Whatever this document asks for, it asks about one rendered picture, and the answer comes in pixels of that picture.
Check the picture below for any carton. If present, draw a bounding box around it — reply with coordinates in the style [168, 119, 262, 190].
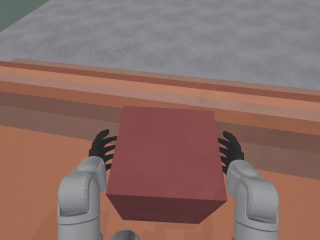
[105, 106, 228, 224]

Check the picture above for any left robot thigh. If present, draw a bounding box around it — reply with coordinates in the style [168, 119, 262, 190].
[109, 230, 140, 240]

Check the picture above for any left robot hand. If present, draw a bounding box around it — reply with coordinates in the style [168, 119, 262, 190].
[89, 129, 117, 171]

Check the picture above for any robot left forearm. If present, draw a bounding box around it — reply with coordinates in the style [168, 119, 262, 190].
[57, 156, 107, 240]

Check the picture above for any robot right forearm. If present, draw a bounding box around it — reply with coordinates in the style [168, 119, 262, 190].
[226, 159, 279, 240]

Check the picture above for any right robot hand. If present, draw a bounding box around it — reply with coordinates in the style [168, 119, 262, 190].
[217, 131, 244, 175]

